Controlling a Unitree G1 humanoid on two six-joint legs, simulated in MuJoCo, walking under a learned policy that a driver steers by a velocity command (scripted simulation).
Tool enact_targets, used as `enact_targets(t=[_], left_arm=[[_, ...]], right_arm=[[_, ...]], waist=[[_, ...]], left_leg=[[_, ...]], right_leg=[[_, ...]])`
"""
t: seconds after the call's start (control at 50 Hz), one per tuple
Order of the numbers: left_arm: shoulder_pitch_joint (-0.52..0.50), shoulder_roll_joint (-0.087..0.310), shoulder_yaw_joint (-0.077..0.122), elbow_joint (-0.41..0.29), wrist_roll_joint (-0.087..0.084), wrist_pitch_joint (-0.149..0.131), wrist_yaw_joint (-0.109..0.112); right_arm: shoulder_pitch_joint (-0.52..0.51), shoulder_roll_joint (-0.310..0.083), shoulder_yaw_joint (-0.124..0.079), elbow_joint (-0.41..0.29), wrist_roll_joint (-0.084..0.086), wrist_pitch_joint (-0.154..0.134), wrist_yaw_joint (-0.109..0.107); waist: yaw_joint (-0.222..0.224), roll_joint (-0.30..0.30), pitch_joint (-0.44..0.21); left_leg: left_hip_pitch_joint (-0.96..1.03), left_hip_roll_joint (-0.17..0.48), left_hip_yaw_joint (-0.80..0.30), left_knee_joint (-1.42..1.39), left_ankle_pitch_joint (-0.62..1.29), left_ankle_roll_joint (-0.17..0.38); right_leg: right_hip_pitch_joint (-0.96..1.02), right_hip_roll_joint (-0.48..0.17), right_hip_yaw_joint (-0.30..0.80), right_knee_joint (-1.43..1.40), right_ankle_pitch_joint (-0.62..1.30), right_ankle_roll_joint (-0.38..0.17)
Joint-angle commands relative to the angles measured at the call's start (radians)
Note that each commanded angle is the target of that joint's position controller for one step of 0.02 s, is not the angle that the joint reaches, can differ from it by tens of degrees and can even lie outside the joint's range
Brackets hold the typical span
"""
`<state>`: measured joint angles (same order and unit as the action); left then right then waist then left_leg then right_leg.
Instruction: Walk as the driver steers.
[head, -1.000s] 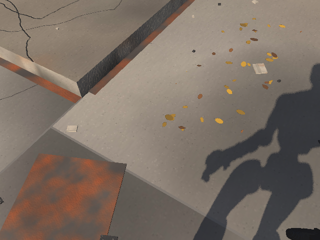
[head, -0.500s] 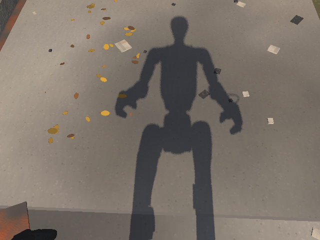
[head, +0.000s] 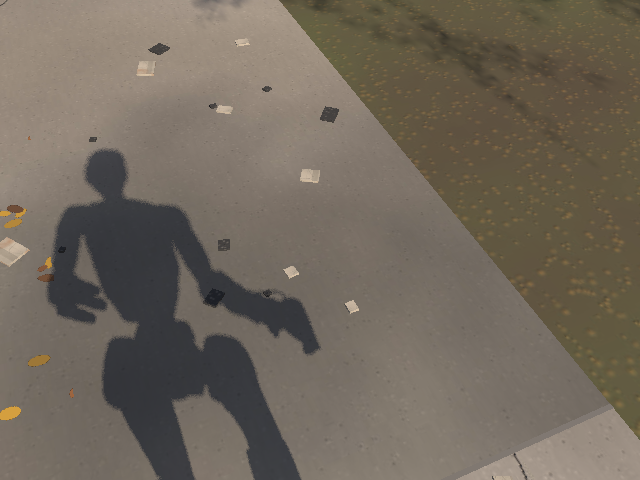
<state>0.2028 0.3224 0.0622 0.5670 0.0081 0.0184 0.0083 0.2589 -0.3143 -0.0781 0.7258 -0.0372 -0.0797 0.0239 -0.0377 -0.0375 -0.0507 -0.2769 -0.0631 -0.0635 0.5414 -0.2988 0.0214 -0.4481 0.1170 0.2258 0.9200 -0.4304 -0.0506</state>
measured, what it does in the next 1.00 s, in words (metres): walks ahead, turning left: right foot, then left foot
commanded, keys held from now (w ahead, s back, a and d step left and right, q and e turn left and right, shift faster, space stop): w+q+shift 0.80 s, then q+shift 0.20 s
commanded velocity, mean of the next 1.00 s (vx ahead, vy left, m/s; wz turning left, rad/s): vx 0.85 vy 0.00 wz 0.68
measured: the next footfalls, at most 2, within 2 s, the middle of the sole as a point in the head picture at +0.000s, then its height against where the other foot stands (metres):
right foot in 0.28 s outside the picture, level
left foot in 0.72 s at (230, 456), level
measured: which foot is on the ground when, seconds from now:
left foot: down 0.00-0.30, up 0.32-0.70, down 0.72-1.00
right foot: up 0.00-0.26, down 0.28-0.72, up 0.74-1.00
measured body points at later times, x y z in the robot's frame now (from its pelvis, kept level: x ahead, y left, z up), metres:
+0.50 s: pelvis +0.27 -0.01 +0.00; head +0.29 -0.01 +0.45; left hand +0.25 +0.28 -0.10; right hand +0.47 -0.25 -0.11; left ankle +0.26 +0.10 -0.64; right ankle +0.20 -0.15 -0.73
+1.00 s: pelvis +0.65 +0.19 +0.00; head +0.69 +0.23 +0.45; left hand +0.66 +0.52 -0.06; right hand +0.86 -0.02 -0.12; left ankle +0.56 +0.16 -0.73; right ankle +0.93 +0.19 -0.67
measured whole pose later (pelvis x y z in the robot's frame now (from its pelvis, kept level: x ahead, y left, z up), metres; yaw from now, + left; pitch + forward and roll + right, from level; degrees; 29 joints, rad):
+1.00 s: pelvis +0.65 +0.19 +0.00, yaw +46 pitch +1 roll +0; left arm 0.03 0.27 0.00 0.56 0.03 -0.10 0.02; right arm 0.38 -0.31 -0.06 0.79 0.04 -0.03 -0.02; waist -0.07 -0.01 0.10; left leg -0.10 -0.21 -0.17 0.43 -0.32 0.16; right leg -0.72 -0.07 0.14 0.74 -0.10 0.09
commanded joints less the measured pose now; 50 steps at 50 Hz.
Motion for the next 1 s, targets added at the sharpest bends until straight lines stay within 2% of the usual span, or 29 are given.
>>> enact_targets(t=[0.02, 0.06, 0.14, 0.2, 0.24, 0.26, 0.28, 0.3, 0.32, 0.34, 0.36, 0.38, 0.44, 0.5, 0.58, 0.6, 0.64, 0.68, 0.7, 0.72, 0.74, 0.76, 0.8, 0.82, 0.86, 0.92, 0.94, 0.96, 1.0], left_arm=[[-0.126, 0.108, 0.018, -0.100, 0.050, -0.038, -0.038], [-0.083, 0.100, 0.012, -0.066, 0.075, -0.040, -0.061], [-0.211, 0.041, -0.027, -0.100, 0.041, -0.055, -0.072], [-0.262, 0.029, -0.036, -0.110, 0.027, -0.067, -0.068], [-0.199, 0.041, -0.029, -0.089, 0.016, -0.078, -0.045], [-0.092, 0.063, -0.017, -0.053, 0.020, -0.087, -0.026], [0.065, 0.122, 0.007, -0.010, 0.037, -0.097, -0.005], [0.258, 0.224, 0.040, 0.011, 0.064, -0.097, 0.015], [0.278, 0.283, 0.053, 0.028, 0.066, -0.084, 0.019], [0.190, 0.190, 0.032, 0.025, 0.064, -0.084, 0.020], [0.146, 0.114, 0.011, 0.025, 0.057, -0.087, 0.015], [0.132, 0.075, 0.000, 0.037, 0.052, -0.090, 0.010], [0.170, 0.042, -0.009, 0.096, 0.028, -0.110, 0.005], [0.192, 0.023, -0.013, 0.143, 0.023, -0.131, -0.005], [0.167, 0.041, -0.011, 0.192, 0.024, -0.144, 0.002], [0.178, 0.062, -0.009, 0.205, 0.023, -0.144, 0.005], [0.220, 0.131, 0.004, 0.222, 0.023, -0.139, 0.014], [0.171, 0.208, 0.025, 0.207, 0.033, -0.106, 0.026], [0.126, 0.212, 0.026, 0.184, 0.036, -0.093, 0.024], [0.138, 0.161, 0.018, 0.192, 0.046, -0.092, 0.005], [0.217, 0.030, -0.019, 0.109, 0.042, -0.106, -0.010], [0.114, 0.106, -0.016, 0.038, 0.032, -0.130, -0.006], [0.049, 0.117, -0.026, 0.033, 0.033, -0.148, -0.005], [0.048, 0.105, -0.032, 0.042, 0.046, -0.136, -0.003], [0.109, 0.097, -0.034, 0.061, 0.066, -0.089, -0.003], [0.019, 0.052, -0.045, 0.014, 0.054, -0.063, -0.004], [-0.136, 0.038, -0.038, -0.048, 0.013, -0.119, 0.014], [-0.190, 0.011, -0.047, -0.067, 0.009, -0.142, 0.017], [-0.237, -0.001, -0.042, -0.082, 0.001, -0.162, 0.010]], right_arm=[[0.036, -0.150, -0.031, -0.030, -0.010, 0.019, 0.002], [0.066, -0.135, -0.017, -0.001, 0.018, 0.012, -0.001], [0.157, -0.139, -0.024, 0.036, 0.018, 0.012, 0.003], [0.193, -0.166, -0.037, 0.063, 0.015, 0.026, -0.002], [0.184, -0.160, -0.037, 0.073, 0.019, 0.030, -0.003], [0.159, -0.160, -0.038, 0.072, 0.024, 0.024, -0.002], [0.137, -0.147, -0.036, 0.068, 0.036, 0.008, 0.003], [0.120, -0.078, -0.016, 0.029, 0.065, -0.009, 0.003], [0.102, -0.029, 0.003, -0.027, 0.073, -0.008, -0.003], [0.052, -0.070, -0.003, -0.012, 0.047, 0.013, -0.010], [0.021, -0.070, -0.004, -0.009, 0.027, 0.022, 0.002], [0.026, -0.060, -0.003, 0.002, 0.020, 0.031, 0.017], [-0.035, -0.024, 0.007, -0.020, 0.001, 0.065, 0.050], [-0.145, -0.011, 0.021, -0.075, 0.003, 0.074, 0.068], [-0.298, -0.014, 0.048, -0.145, 0.005, 0.070, 0.093], [-0.323, -0.004, 0.057, -0.157, 0.006, 0.069, 0.096], [-0.280, -0.023, 0.055, -0.143, 0.013, 0.071, 0.088], [-0.012, -0.095, 0.027, -0.072, 0.018, 0.069, 0.066], [0.221, -0.154, -0.003, 0.000, 0.013, 0.065, 0.047], [0.260, -0.209, -0.035, 0.039, 0.017, 0.071, 0.017], [0.136, -0.325, -0.055, -0.005, -0.002, 0.088, 0.003], [0.175, -0.336, -0.067, -0.040, 0.008, 0.096, 0.000], [0.120, -0.248, -0.051, -0.013, 0.015, 0.082, -0.017], [0.071, -0.224, -0.040, -0.015, 0.015, 0.066, -0.024], [0.024, -0.177, -0.018, -0.024, 0.029, 0.040, -0.026], [0.013, -0.188, -0.021, -0.013, 0.030, 0.022, -0.016], [-0.025, -0.125, -0.014, -0.064, 0.099, 0.006, -0.036], [-0.022, -0.151, -0.020, -0.050, 0.109, 0.013, -0.051], [0.073, -0.182, -0.036, -0.007, 0.089, 0.045, -0.073]], waist=[[0.003, 0.094, 0.189], [0.014, 0.167, 0.130], [-0.044, 0.207, 0.135], [-0.059, 0.225, 0.128], [-0.019, 0.214, 0.106], [0.045, 0.175, 0.064], [0.134, 0.104, -0.035], [0.236, -0.082, -0.203], [0.210, -0.254, -0.245], [0.164, -0.112, -0.103], [0.138, -0.038, -0.020], [0.113, -0.036, 0.018], [0.086, -0.096, 0.125], [0.059, -0.069, 0.168], [0.038, -0.016, 0.235], [0.035, -0.004, 0.236], [0.002, -0.036, 0.152], [-0.152, -0.089, -0.016], [-0.250, -0.074, -0.127], [-0.216, 0.058, -0.120], [-0.041, 0.304, -0.147], [-0.116, 0.172, -0.299], [-0.030, -0.006, -0.007], [0.023, -0.038, 0.073], [0.103, -0.071, 0.131], [0.108, -0.033, 0.124], [0.053, -0.070, 0.130], [0.040, -0.059, 0.104], [-0.021, 0.024, 0.022]], left_leg=[[0.145, 0.345, -0.569, -0.372, -0.504, 0.128], [0.102, 0.240, -0.418, -0.389, -0.343, 0.124], [0.070, 0.181, -0.342, -0.406, -0.160, 0.160], [0.059, 0.183, -0.338, -0.376, -0.104, 0.170], [-0.002, 0.196, -0.353, -0.333, -0.015, 0.164], [-0.058, 0.169, -0.321, -0.229, 0.145, 0.146], [-0.170, 0.104, -0.251, -0.006, 0.259, 0.120], [-0.375, 0.027, -0.128, 0.329, 0.085, 0.082], [-0.539, -0.019, -0.036, 0.547, -0.203, 0.072], [-0.588, 0.064, -0.041, 0.679, -0.110, 0.080], [-0.584, 0.099, -0.030, 0.686, -0.040, 0.078], [-0.563, 0.126, -0.019, 0.674, -0.006, 0.070], [-0.613, 0.168, 0.006, 0.692, 0.040, 0.055], [-0.680, 0.172, 0.018, 0.697, 0.132, 0.052], [-0.499, 0.144, 0.165, 0.397, 0.264, 0.086], [-0.406, 0.112, 0.215, 0.316, 0.273, 0.111], [-0.248, 0.017, 0.288, 0.270, 0.244, 0.152], [0.041, -0.046, 0.257, 0.263, 0.132, 0.194], [0.327, -0.060, 0.190, 0.197, 0.113, 0.230], [0.525, -0.010, 0.071, 0.130, 0.049, 0.250], [0.702, 0.240, -0.411, 0.069, 0.100, 0.363], [0.768, 0.301, -0.685, -0.142, -0.090, 0.451], [0.444, 0.277, -0.618, -0.296, -0.113, 0.366], [0.282, 0.232, -0.528, -0.289, 0.082, 0.345], [0.062, 0.174, -0.364, -0.266, 0.565, 0.335], [-0.085, 0.056, -0.210, -0.226, 0.946, 0.279], [-0.122, 0.033, -0.254, -0.226, 0.803, 0.258], [-0.113, -0.002, -0.235, -0.200, 0.734, 0.223], [-0.065, -0.038, -0.261, -0.163, 0.598, 0.123]], right_leg=[[-0.449, -0.049, 0.012, 0.171, 0.124, 0.011], [-0.316, -0.110, -0.132, 0.131, 0.220, 0.051], [-0.175, -0.108, -0.221, -0.119, 0.213, 0.090], [-0.022, -0.063, -0.251, -0.320, 0.133, 0.088], [0.187, -0.053, -0.248, -0.426, 0.176, 0.069], [0.376, -0.051, -0.239, -0.491, 0.218, 0.050], [0.634, -0.117, -0.184, -0.483, 0.192, 0.026], [0.912, -0.381, 0.097, -0.546, -0.174, -0.027], [0.879, -0.565, 0.472, -0.691, -0.476, -0.078], [0.725, -0.553, 0.435, -0.671, -0.428, -0.084], [0.628, -0.500, 0.289, -0.669, -0.278, -0.075], [0.569, -0.453, 0.168, -0.697, -0.161, -0.063], [0.491, -0.393, -0.041, -0.758, 0.075, -0.043], [0.475, -0.382, -0.199, -0.791, 0.323, -0.039], [0.358, -0.316, -0.438, -0.855, 0.614, 0.000], [0.347, -0.312, -0.478, -0.841, 0.811, 0.009], [0.441, -0.329, -0.497, -0.695, 1.362, 0.025], [0.458, -0.372, -0.479, -0.323, 1.604, 0.021], [0.339, -0.373, -0.454, -0.027, 1.491, 0.009], [0.102, -0.245, -0.447, 0.335, 0.653, 0.030], [-0.286, -0.106, -0.383, 0.734, -0.090, 0.084], [-0.409, -0.100, -0.170, 0.781, -0.002, 0.068], [-0.405, -0.198, -0.150, 0.574, 0.109, 0.060], [-0.333, -0.222, -0.154, 0.508, 0.091, 0.075], [-0.190, -0.252, -0.166, 0.393, 0.034, 0.119], [-0.068, -0.210, -0.243, 0.142, 0.140, 0.142], [-0.077, -0.150, -0.193, 0.004, 0.215, 0.155], [-0.030, -0.106, -0.203, -0.168, 0.316, 0.153], [0.116, 0.000, -0.238, -0.413, 0.567, 0.138]])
